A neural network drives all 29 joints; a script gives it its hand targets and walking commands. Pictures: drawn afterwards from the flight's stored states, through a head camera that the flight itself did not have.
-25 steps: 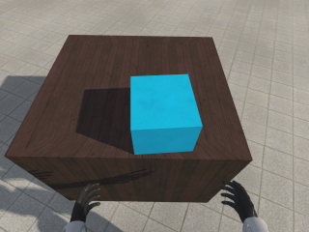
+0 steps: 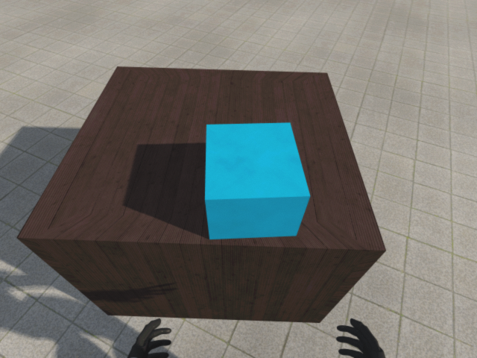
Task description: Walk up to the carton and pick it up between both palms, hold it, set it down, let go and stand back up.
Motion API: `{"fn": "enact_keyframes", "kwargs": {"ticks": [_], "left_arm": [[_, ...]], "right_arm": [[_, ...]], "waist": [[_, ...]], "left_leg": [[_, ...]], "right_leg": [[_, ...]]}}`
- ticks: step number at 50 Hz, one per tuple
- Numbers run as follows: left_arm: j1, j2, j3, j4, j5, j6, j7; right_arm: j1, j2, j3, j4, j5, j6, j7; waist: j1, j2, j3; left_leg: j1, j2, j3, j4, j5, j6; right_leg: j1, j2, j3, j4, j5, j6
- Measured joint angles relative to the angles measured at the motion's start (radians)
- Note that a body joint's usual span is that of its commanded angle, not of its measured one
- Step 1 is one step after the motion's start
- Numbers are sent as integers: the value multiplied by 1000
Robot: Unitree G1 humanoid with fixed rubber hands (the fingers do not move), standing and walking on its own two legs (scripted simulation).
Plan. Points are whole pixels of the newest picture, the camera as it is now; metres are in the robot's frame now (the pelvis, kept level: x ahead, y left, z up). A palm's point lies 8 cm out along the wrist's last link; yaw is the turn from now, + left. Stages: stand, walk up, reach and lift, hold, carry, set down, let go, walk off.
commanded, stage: set down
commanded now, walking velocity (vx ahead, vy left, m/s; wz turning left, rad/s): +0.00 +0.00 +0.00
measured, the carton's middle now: (250, 179) +0.52 +0.00 -0.06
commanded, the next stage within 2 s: let go in 1.08 s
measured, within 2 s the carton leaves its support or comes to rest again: neither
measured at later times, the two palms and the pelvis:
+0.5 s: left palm (137, 352) +0.16 +0.21 -0.12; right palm out of the picture +0.14 -0.20 -0.13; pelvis -0.02 +0.00 -0.01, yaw +0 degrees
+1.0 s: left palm out of the picture +0.13 +0.22 -0.12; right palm out of the picture +0.12 -0.18 -0.13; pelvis -0.04 +0.00 -0.01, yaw +1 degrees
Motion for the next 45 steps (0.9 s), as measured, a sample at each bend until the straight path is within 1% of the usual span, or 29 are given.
{"fn": "enact_keyframes", "kwargs": {"ticks": [4, 7, 16, 20, 24, 27, 33, 34, 36, 38, 39, 42, 45], "left_arm": [[-26, 15, 4, -25, 16, 59, 13], [-53, 25, 14, -35, 24, 106, 13], [-184, -2, 47, 48, 52, 294, -9], [-201, -22, 51, 35, 64, 342, -5], [-199, -30, 62, -8, 80, 364, 2], [-190, -28, 64, -43, 86, 380, 0], [-122, -6, 55, -135, 98, 392, -28], [-107, 1, 53, -149, 94, 383, -29], [-68, 12, 51, -181, 79, 320, -23], [-61, 20, 55, -157, 82, 269, -25], [-68, 22, 59, -131, 86, 257, -28], [-111, 26, 76, -43, 82, 268, -33], [-151, 29, 79, -7, 66, 293, -26]], "right_arm": [[-4, 4, -24, -14, -21, 43, -8], [-11, 0, -35, -14, -26, 76, -16], [-74, 18, -21, 21, -19, 216, -41], [-100, 32, -22, -2, -24, 251, -48], [-115, 31, -33, -39, -29, 268, -51], [-118, 11, -30, -60, -22, 279, -46], [-103, -33, -29, -83, -7, 281, -30], [-95, -38, -32, -91, -3, 272, -28], [-66, -42, -39, -116, 4, 208, -25], [-63, -41, -42, -90, -6, 156, -18], [-70, -38, -41, -69, -13, 147, -13], [-107, -15, -40, -17, -33, 166, -1], [-146, 25, -47, 15, -47, 186, -3]], "waist": [[5, -7, 6], [5, -3, 8], [-2, 25, 34], [-9, 31, 49], [-12, 25, 50], [-9, 21, 47], [-1, 14, 48], [0, 13, 48], [-1, 15, 40], [-5, 17, 31], [-8, 19, 27], [-17, 23, 27], [-23, 23, 50]], "left_leg": [[-46, -1, 2, 13, 8, -1], [-64, -1, 4, 23, 9, -1], [-92, -6, 4, 70, -5, 7], [-100, -8, 9, 84, -12, 10], [-101, -8, 14, 93, -20, 11], [-88, -5, 15, 92, -25, 9], [-19, 2, 21, 56, -20, 4], [-9, 3, 22, 50, -19, 4], [-2, 6, 18, 44, -16, 2], [-8, 7, 11, 45, -13, 0], [-15, 7, 8, 48, -11, -1], [-50, 2, 1, 56, 0, -2], [-90, -3, 0, 67, 14, 0]], "right_leg": [[-49, -1, -1, 20, 5, -1], [-67, -1, -1, 28, 7, -1], [-92, -9, -6, 70, -7, 4], [-102, -12, -4, 87, -14, 7], [-106, -12, -1, 101, -23, 8], [-92, -10, -1, 98, -26, 6], [-27, -3, 3, 64, -21, 1], [-17, -2, 3, 59, -19, 0], [-5, 1, 0, 45, -14, -1], [-6, 1, -7, 40, -9, -2], [-11, 0, -10, 40, -7, -2], [-44, -5, -19, 50, 0, -1], [-86, -12, -23, 68, 8, 1]]}}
